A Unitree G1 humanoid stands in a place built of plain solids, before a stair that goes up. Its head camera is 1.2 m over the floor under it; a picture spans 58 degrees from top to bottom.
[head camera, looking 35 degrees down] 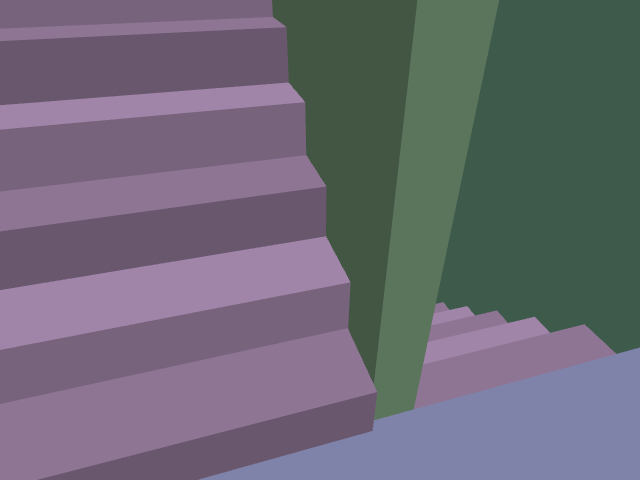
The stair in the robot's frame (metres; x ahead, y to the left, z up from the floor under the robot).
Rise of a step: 0.19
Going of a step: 0.25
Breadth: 0.98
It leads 16 degrees to the left of straight ahead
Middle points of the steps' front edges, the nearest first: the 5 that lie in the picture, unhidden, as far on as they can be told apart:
0.59 0.31 0.19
0.83 0.38 0.38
1.06 0.45 0.57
1.30 0.52 0.75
1.53 0.59 0.94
